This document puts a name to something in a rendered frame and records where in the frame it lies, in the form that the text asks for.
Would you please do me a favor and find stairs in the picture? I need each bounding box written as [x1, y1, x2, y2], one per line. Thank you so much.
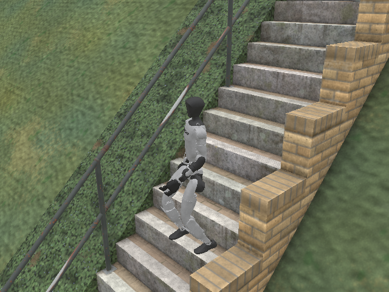
[96, 0, 360, 292]

